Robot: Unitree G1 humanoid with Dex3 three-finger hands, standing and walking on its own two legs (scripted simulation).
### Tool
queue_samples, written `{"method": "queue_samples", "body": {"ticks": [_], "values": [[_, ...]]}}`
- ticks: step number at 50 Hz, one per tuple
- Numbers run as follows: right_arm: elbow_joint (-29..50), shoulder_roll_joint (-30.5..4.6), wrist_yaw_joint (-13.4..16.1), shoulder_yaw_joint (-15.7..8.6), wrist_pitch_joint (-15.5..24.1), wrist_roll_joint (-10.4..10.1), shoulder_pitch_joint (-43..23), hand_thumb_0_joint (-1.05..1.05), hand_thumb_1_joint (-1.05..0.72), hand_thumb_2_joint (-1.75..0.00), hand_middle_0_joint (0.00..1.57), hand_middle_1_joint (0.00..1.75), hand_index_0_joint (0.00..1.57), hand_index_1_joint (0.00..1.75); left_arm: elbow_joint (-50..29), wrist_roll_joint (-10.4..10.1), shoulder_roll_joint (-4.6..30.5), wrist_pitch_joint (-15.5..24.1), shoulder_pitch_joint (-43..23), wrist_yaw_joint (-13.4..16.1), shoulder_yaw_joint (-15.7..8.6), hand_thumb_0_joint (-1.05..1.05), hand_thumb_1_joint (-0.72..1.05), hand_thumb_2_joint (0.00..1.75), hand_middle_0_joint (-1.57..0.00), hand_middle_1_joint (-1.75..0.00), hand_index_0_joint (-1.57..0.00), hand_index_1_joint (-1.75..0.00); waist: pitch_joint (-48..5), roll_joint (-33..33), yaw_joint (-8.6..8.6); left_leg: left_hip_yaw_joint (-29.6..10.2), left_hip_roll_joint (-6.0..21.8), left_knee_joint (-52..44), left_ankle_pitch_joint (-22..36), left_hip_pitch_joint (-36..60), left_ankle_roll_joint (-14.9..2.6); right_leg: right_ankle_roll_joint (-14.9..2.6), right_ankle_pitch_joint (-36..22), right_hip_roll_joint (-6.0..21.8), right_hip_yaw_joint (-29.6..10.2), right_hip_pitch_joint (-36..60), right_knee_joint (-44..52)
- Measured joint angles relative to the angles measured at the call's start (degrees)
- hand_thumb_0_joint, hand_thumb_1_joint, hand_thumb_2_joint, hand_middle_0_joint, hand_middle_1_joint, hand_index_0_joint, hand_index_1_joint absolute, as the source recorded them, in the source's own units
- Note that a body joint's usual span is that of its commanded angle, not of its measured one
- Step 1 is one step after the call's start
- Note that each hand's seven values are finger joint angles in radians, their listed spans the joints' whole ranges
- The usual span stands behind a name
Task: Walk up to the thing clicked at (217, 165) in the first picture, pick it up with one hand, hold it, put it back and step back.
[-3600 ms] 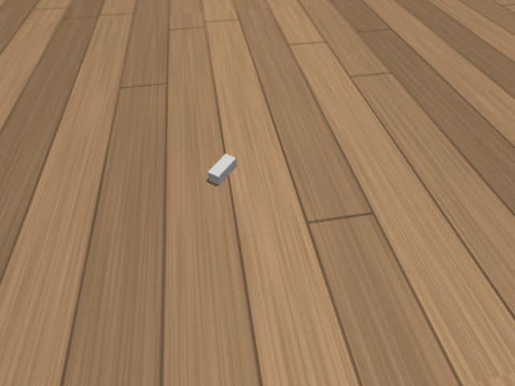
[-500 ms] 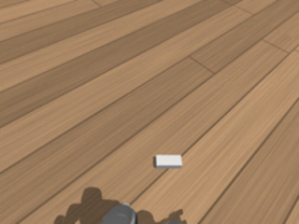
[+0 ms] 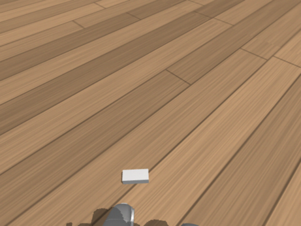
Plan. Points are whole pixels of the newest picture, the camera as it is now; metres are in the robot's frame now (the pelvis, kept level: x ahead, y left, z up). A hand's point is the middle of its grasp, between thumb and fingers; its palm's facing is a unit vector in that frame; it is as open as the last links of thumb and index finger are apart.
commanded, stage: walk up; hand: left
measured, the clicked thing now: (135, 176) +0.49 +0.13 -0.71
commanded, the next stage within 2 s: none
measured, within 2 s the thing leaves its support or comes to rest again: neither
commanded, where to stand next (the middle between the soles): +0.13 -0.14 m, yaw +5 degrees
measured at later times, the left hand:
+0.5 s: hand out of the picture +0.12 +0.09 -0.15, palm faces +0.02 -0.92 -0.39, open 7.4 cm
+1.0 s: hand out of the picture +0.04 +0.15 -0.12, palm faces +0.06 -0.81 -0.58, open 7.4 cm
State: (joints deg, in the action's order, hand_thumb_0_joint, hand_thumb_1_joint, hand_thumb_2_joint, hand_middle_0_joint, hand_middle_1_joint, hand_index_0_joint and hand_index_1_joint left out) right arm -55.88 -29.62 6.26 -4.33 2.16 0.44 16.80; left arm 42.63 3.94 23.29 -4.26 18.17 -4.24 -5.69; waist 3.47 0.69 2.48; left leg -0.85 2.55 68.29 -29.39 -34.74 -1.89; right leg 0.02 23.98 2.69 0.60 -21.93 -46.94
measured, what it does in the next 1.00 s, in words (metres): steps to the right: left foot, then right foot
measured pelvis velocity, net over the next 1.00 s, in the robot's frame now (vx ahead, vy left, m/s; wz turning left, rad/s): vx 0.06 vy -0.18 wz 0.13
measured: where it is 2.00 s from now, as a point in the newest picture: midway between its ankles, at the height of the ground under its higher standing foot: outside the picture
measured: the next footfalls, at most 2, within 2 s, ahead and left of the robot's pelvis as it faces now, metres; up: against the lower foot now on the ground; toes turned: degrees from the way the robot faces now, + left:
left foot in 0.18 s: +0.13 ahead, +0.02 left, +0.00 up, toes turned +6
right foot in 0.46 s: +0.14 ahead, -0.37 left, +0.00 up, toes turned +3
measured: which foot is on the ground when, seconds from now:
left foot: up 0.00-0.16, down 0.18-0.48, up 0.50-0.96, down 0.98-1.00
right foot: down 0.00-0.18, up 0.20-0.44, down 0.46-1.00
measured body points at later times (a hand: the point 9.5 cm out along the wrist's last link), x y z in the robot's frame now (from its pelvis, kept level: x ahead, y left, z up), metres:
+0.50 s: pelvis +0.05 -0.20 -0.01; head +0.07 -0.19 +0.43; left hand +0.11 +0.14 -0.12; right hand +0.11 -0.56 -0.10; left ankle +0.09 +0.00 -0.70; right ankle +0.10 -0.37 -0.71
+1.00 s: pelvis +0.06 -0.18 -0.01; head +0.13 -0.19 +0.43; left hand +0.03 +0.19 -0.09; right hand +0.25 -0.48 -0.13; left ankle +0.07 -0.02 -0.71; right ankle +0.10 -0.37 -0.70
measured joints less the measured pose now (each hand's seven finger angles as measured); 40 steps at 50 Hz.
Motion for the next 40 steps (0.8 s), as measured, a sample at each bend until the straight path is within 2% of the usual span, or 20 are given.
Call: {"method": "queue_samples", "body": {"ticks": [3,5,7,9,11,12,14,16,19,22,23,24,25,27,29,31,34,40], "values": [[1.1,1.8,-0.9,1.1,1.8,-0.5,-0.1,0.01,-0.90,-0.89,0.21,0.30,0.20,0.30,0.6,0.4,0.2,0.0,1.5,0.2,0.3,0.00,0.90,0.90,-0.21,-0.30,-0.21,-0.30,1.2,0.9,1.84,5.3,-1.9,-7.1,1.6,0.9,-0.39,-2.31,-1.7,-1.6,1.0,2.0,4.2],[1.8,3.3,-1.4,1.8,2.5,-0.4,0.2,0.01,-0.90,-0.89,0.21,0.30,0.20,0.30,0.5,0.6,0.9,0.0,2.0,0.4,0.3,0.00,0.90,0.90,-0.21,-0.30,-0.21,-0.30,1.9,1.7,2.59,7.1,-2.8,-13.1,2.9,2.6,-0.97,-3.51,-2.1,-2.8,2.2,3.0,5.8],[2.3,4.8,-1.6,2.4,3.1,-0.5,1.0,0.01,-0.90,-0.89,0.21,0.30,0.20,0.30,0.2,0.5,1.7,-0.4,2.1,0.4,0.5,0.00,0.90,0.90,-0.21,-0.30,-0.21,-0.30,2.3,2.7,3.00,7.8,-3.7,-21.3,8.0,6.1,-1.64,-4.53,-1.5,-3.9,3.5,3.5,5.9],[3.2,5.5,-1.4,2.5,4.0,-0.1,2.5,0.00,-0.90,-0.89,0.21,0.30,0.20,0.30,-0.2,0.1,2.3,-0.9,2.3,0.5,0.8,0.00,0.90,0.90,-0.21,-0.30,-0.21,-0.30,2.1,3.5,2.39,7.1,-4.4,-29.7,15.1,10.6,-2.13,-5.16,0.9,-4.6,4.7,2.5,2.5],[3.7,6.3,-0.7,2.4,3.9,0.7,2.9,0.00,-0.90,-0.89,0.21,0.30,0.20,0.30,0.4,-0.2,2.1,-1.4,1.0,0.8,0.8,0.00,0.90,0.90,-0.21,-0.30,-0.21,-0.30,3.2,5.7,1.19,6.8,-5.3,-27.8,14.2,10.5,-1.72,-3.38,2.7,-4.6,1.5,-0.1,-5.4],[3.8,6.4,-0.7,2.5,3.5,0.5,2.7,0.00,-0.90,-0.89,0.21,0.30,0.20,0.30,0.5,-0.1,1.8,-1.7,0.7,0.9,1.0,0.00,0.90,0.90,-0.20,-0.30,-0.20,-0.30,3.4,6.2,0.76,6.8,-5.0,-27.2,13.4,10.8,-1.46,-2.29,3.8,-4.9,0.0,-1.9,-10.1],[4.0,6.3,-0.6,2.3,2.8,0.2,2.0,0.00,-0.89,-0.89,0.21,0.30,0.21,0.30,0.9,0.1,1.4,-1.7,0.7,0.7,1.6,0.00,0.91,0.90,-0.20,-0.30,-0.20,-0.30,3.4,6.3,-0.23,6.6,-3.1,-27.0,12.6,12.1,-0.92,-1.04,4.5,-4.5,-1.4,-5.2,-17.5],[4.5,6.3,-0.5,2.0,2.8,0.3,2.1,0.00,-0.89,-0.89,0.21,0.30,0.21,0.30,1.5,-0.1,1.6,-1.5,0.1,0.2,1.7,0.00,0.91,0.90,-0.20,-0.30,-0.20,-0.30,3.0,6.4,-1.42,5.7,-1.3,-27.6,12.4,13.2,-0.04,-0.59,3.2,-2.8,-3.1,-7.2,-20.0],[4.7,5.7,-1.5,2.1,2.7,0.8,2.6,0.00,-0.89,-0.89,0.21,0.30,0.21,0.30,2.0,-1.3,2.4,-0.6,-1.3,0.0,1.1,0.00,0.90,0.90,-0.21,-0.30,-0.21,-0.30,2.3,6.1,-2.75,3.4,1.3,-27.4,12.0,13.6,0.93,-0.33,0.6,0.4,-5.4,-7.8,-16.7],[4.4,4.3,-3.4,2.1,1.2,1.5,1.9,0.01,-0.89,-0.89,0.21,0.30,0.20,0.30,3.1,-2.9,2.9,1.5,-1.9,0.4,0.8,0.00,0.90,0.90,-0.21,-0.30,-0.21,-0.30,1.4,4.6,-3.49,1.2,4.0,-25.0,9.9,12.6,0.84,0.01,-0.5,2.9,-5.4,-3.7,-4.3],[4.5,3.8,-4.0,2.0,0.5,1.7,1.7,0.01,-0.89,-0.89,0.21,0.30,0.20,0.30,3.5,-3.2,3.1,2.4,-1.8,0.8,0.7,0.00,0.90,0.90,-0.21,-0.30,-0.21,-0.30,0.9,3.9,-3.70,0.1,4.7,-22.9,8.3,11.5,0.27,0.59,-1.6,2.9,-5.1,-1.6,-0.2],[4.5,3.0,-4.3,1.8,-0.4,1.8,1.1,0.01,-0.89,-0.89,0.21,0.30,0.20,0.30,4.3,-3.2,2.8,3.3,-2.0,1.5,0.5,0.00,0.90,0.90,-0.21,-0.30,-0.21,-0.30,0.9,2.3,-3.61,-1.9,5.7,-19.7,5.8,10.2,-0.84,2.88,-2.0,1.8,-4.2,-1.1,0.2],[4.4,2.4,-4.4,1.4,-1.5,1.8,0.4,0.01,-0.89,-0.89,0.21,0.30,0.20,0.30,5.0,-3.0,2.2,4.0,-2.2,2.2,0.6,0.00,0.90,0.90,-0.21,-0.30,-0.21,-0.30,1.2,0.4,-3.51,-4.4,5.7,-16.0,2.7,8.8,-1.73,3.65,-1.2,0.4,-3.1,-1.3,-1.6],[4.1,2.2,-4.5,0.7,-3.5,1.7,-0.6,0.01,-0.90,-0.89,0.21,0.30,0.20,0.30,6.1,-2.3,1.1,4.6,-2.1,3.4,1.5,0.00,0.91,0.90,-0.21,-0.30,-0.21,-0.30,0.8,-1.3,-2.99,-6.5,2.5,-9.2,0.0,6.1,-1.32,3.39,0.3,-0.3,-2.0,-2.1,-3.9],[3.9,2.0,-5.0,0.3,-4.3,1.6,-1.8,0.01,-0.90,-0.89,0.21,0.30,0.20,0.30,7.3,-2.1,-0.4,4.8,-2.0,4.2,2.5,0.00,0.90,0.90,-0.21,-0.30,-0.21,-0.30,0.6,-2.7,-2.30,-5.1,0.0,-4.7,0.4,4.1,-0.56,2.49,0.1,-0.3,-1.8,-1.6,-2.8],[4.5,1.6,-5.8,-0.1,-4.4,1.4,-2.9,0.01,-0.90,-0.89,0.21,0.30,0.20,0.30,7.9,-2.2,-1.4,5.7,-1.8,4.8,3.3,0.00,0.90,0.89,-0.21,-0.30,-0.21,-0.30,1.1,-4.4,-2.18,-3.3,-1.1,-1.7,2.3,2.3,0.06,2.06,-0.9,-0.1,-1.3,-0.7,-0.6],[6.2,1.7,-7.0,-0.5,-4.9,1.8,-4.0,0.01,-0.90,-0.89,0.20,0.30,0.20,0.30,7.9,-2.6,-1.1,7.2,-0.9,6.1,3.5,0.00,0.90,0.89,-0.21,-0.30,-0.21,-0.30,2.4,-5.4,-1.68,-1.9,-1.7,1.3,4.3,0.6,0.69,1.74,-1.7,0.7,-1.2,0.0,1.3],[9.0,2.3,-8.4,-1.2,-6.6,2.2,-6.5,0.01,-0.90,-0.89,0.21,0.30,0.20,0.30,6.9,-3.0,1.4,8.4,1.3,8.6,2.6,0.00,0.90,0.89,-0.21,-0.30,-0.21,-0.30,4.7,-6.6,-0.73,-5.9,-1.1,2.2,7.7,0.0,2.00,2.12,-2.0,1.7,-0.9,-0.1,2.3]]}}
